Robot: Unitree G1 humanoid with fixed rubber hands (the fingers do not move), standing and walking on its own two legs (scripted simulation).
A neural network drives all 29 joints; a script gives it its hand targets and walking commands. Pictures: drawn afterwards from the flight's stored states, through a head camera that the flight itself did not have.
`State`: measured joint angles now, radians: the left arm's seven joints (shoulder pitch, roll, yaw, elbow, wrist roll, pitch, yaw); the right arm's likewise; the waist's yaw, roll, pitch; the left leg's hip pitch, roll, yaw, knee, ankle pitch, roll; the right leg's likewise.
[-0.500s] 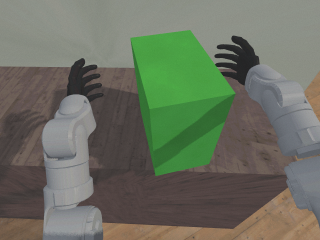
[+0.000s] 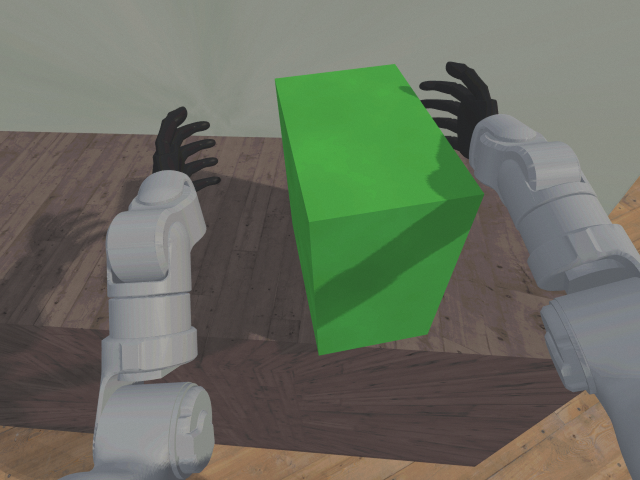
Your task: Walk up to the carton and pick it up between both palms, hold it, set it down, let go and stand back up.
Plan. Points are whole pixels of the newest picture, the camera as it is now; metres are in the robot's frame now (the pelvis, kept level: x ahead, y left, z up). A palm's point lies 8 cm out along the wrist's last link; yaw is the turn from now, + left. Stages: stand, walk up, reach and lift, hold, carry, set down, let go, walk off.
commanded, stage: reach and lift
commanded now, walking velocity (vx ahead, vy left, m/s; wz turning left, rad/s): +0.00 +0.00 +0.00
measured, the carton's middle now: (355, 214) +0.45 +0.07 +0.09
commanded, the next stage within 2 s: none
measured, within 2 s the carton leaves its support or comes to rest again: neither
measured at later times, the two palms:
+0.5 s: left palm (210, 232) +0.35 +0.24 +0.12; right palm (454, 197) +0.47 -0.06 +0.12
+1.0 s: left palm (240, 228) +0.36 +0.20 +0.12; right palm (450, 198) +0.47 -0.05 +0.11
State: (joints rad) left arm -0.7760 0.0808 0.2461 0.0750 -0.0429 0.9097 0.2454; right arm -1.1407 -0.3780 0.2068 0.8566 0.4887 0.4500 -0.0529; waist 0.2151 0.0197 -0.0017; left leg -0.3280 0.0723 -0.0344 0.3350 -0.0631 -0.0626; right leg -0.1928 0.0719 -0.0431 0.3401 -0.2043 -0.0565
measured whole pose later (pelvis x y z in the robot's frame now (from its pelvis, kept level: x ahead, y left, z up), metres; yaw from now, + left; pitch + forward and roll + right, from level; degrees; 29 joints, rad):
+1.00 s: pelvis +0.00 +0.00 +0.00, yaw -1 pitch +9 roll -1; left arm -0.58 -0.07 0.13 0.02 0.04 0.65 0.27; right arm -0.94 -0.26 0.21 0.80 0.41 0.21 -0.12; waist 0.20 -0.01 0.00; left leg -0.46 0.09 -0.02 0.37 -0.07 -0.06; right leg -0.33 0.09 -0.04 0.37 -0.20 -0.06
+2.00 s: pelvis -0.01 +0.00 -0.01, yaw -1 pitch +10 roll -2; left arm -0.62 -0.07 0.11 -0.02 0.04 0.69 0.31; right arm -0.95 -0.24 0.21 0.74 0.39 0.24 -0.19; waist 0.17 -0.02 0.01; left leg -0.50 0.09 -0.04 0.39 -0.06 -0.07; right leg -0.37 0.09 -0.06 0.39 -0.20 -0.07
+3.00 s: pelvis -0.01 +0.00 +0.00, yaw +1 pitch +2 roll -1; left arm -0.68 -0.25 0.29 0.04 0.36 0.61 0.15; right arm -0.92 -0.08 -0.03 0.90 0.10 0.12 -0.12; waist 0.12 -0.02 -0.03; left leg -0.31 0.07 -0.05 0.31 -0.04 -0.06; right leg -0.18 0.07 -0.07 0.33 -0.19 -0.06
